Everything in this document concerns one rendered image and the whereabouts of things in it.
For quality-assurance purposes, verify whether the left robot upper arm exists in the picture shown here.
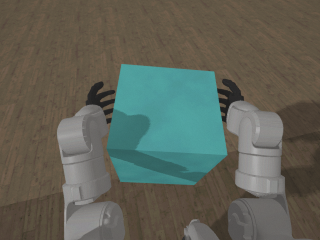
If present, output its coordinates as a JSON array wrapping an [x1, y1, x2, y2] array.
[[65, 201, 125, 240]]

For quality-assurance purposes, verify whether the right robot forearm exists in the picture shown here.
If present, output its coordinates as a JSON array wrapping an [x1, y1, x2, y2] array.
[[226, 100, 292, 234]]

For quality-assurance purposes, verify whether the robot right thigh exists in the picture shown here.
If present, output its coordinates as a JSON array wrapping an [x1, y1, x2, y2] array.
[[184, 223, 219, 240]]

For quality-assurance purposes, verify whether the robot left hand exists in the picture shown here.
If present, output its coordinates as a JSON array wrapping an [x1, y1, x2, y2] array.
[[85, 81, 115, 124]]

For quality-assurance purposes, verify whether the robot right shin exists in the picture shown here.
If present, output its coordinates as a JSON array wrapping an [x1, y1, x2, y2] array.
[[189, 219, 200, 225]]

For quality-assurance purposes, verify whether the robot right hand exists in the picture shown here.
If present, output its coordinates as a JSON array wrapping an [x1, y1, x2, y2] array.
[[217, 78, 244, 123]]

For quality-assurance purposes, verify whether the left robot forearm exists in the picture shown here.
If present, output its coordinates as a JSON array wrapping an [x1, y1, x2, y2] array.
[[57, 104, 112, 240]]

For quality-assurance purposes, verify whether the right robot upper arm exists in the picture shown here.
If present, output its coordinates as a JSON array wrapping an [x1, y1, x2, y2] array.
[[227, 198, 313, 240]]

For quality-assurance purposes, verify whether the carton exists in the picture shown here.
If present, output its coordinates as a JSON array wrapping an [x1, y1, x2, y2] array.
[[106, 64, 228, 185]]

